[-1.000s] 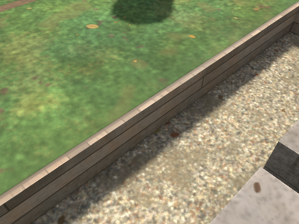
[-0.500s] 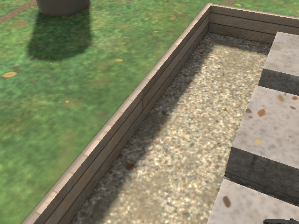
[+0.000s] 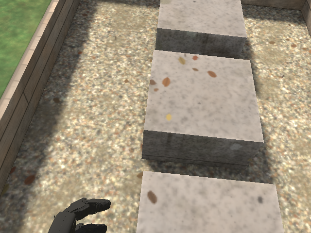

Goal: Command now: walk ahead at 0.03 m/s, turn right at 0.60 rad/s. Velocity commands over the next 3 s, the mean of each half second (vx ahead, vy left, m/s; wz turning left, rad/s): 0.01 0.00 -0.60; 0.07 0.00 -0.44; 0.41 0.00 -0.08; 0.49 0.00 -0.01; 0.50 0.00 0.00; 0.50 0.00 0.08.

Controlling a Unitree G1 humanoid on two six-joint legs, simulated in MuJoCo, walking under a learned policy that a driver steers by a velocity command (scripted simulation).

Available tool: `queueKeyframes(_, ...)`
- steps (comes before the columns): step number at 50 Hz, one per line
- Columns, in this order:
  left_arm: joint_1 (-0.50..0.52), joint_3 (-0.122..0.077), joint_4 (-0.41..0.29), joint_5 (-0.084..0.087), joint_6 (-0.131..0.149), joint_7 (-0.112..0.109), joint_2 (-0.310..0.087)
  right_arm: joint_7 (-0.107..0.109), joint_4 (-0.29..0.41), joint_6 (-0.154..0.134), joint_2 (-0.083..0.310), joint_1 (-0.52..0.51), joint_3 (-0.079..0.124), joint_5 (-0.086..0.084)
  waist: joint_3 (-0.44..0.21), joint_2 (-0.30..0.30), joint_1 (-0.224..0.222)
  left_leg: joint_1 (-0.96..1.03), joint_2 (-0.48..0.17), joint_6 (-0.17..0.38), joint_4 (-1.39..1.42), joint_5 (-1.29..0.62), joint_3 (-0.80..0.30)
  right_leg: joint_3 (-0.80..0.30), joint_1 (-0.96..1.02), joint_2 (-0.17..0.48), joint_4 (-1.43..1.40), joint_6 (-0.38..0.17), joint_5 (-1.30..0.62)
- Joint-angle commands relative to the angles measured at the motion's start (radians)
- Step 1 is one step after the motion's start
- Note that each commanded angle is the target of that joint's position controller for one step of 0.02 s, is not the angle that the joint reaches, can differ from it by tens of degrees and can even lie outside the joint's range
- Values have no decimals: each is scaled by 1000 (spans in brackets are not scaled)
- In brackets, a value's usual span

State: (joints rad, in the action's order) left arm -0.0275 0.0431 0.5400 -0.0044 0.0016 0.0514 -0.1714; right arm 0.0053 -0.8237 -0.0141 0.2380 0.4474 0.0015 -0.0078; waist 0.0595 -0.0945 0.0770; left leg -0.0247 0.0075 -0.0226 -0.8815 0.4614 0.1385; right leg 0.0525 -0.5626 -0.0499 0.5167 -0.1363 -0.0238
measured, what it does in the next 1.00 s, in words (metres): steps to the left, turning right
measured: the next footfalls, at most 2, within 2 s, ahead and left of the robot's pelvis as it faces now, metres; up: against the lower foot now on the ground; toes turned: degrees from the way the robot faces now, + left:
left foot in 1.02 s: -0.03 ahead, +0.34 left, -0.30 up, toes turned -27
right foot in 1.52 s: +0.14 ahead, -0.06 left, +0.00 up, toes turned -35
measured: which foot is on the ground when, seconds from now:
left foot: up 0.00-1.00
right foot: down 0.00-0.96, up 0.98-1.00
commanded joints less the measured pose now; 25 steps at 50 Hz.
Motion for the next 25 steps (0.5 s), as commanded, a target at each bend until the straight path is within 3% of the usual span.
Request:
queueKeyframes(1, -204, -119, 0, -53, -17, -43, -255, -47, 165, -64, 96, 2, 19, 42, -533, 110, -111, -679, 58, -17, -833, 180, -310, -556, 837, 417, -49, -452, -638)
queueKeyframes(2, -86, -120, -59, -48, -19, -48, -215, -46, 192, -59, 139, -49, 30, 11, -482, 189, -93, -647, -5, -10, -764, 61, -367, -653, 623, 383, -144, -395, -138)
queueKeyframes(3, -29, -96, -59, -13, -16, -48, -145, -41, 198, -41, 143, -96, 35, 0, -337, 243, -55, -630, -28, -23, -684, 1, -316, -583, 458, 305, -219, -325, 113)
queueKeyframes(4, 0, -83, -57, 3, -10, -52, -111, -21, 195, -19, 139, -82, 40, 9, -287, 249, -19, -593, -29, -45, -682, -54, -290, -549, 336, 266, -246, -285, 170)
queueKeyframes(5, -73, -80, -17, 11, 20, -63, -125, -7, 198, -6, 193, -87, 61, 10, -243, 227, -8, -574, -15, -43, -680, -126, -294, -523, 241, 240, -245, -262, 133)
queueKeyframes(6, -89, -75, 13, 13, 25, -79, -139, 10, 217, 4, 158, -92, 53, 5, -194, 172, 12, -554, 4, -53, -615, -200, -266, -412, 151, 167, -236, -233, 76)
queueKeyframes(7, -107, -73, 31, 12, 28, -100, -140, 23, 237, 4, 136, -110, 41, 8, -183, 114, 19, -544, 19, -62, -567, -256, -264, -379, 109, 130, -196, -230, 25)
queueKeyframes(8, -119, -68, 36, 11, 23, -118, -138, 32, 248, 0, 125, -127, 35, 14, -199, 112, 17, -536, 42, -70, -530, -304, -250, -350, 106, 103, -164, -230, -19)
queueKeyframes(11, -161, -56, 34, 7, 4, -146, -156, 40, 292, 7, 122, -171, 27, 13, -261, 71, 11, -568, 83, -89, -503, -352, -270, -407, 164, 87, -108, -234, -33)
queueKeyframes(13, -169, -47, 13, 7, -16, -156, -157, 44, 316, 23, 128, -199, 24, -2, -270, 57, -2, -618, 102, -98, -539, -332, -296, -484, 207, 94, -88, -232, 77)
queueKeyframes(17, -202, -40, -22, 2, -38, -169, -157, 52, 352, 36, 140, -270, 19, -27, -224, 16, -48, -731, 120, -95, -613, -241, -347, -653, 301, 116, -92, -225, 290)
queueKeyframes(18, -211, -34, -35, -1, -40, -174, -138, 53, 365, 39, 131, -283, 10, -39, -211, 23, -54, -770, 115, -95, -624, -233, -353, -677, 343, 112, -69, -214, 335)
queueKeyframes(21, -246, -32, -61, 4, -45, -180, -141, 48, 376, 44, 125, -312, 5, -41, -181, 25, -87, -824, 120, -80, -629, -167, -363, -727, 414, 103, -66, -193, 375)
queueKeyframes(25, -217, -25, -95, 9, -48, -180, -125, 38, 383, 39, 113, -303, 3, -29, -181, 47, -81, -762, 129, -76, -627, -187, -351, -738, 360, 69, -55, -180, 374)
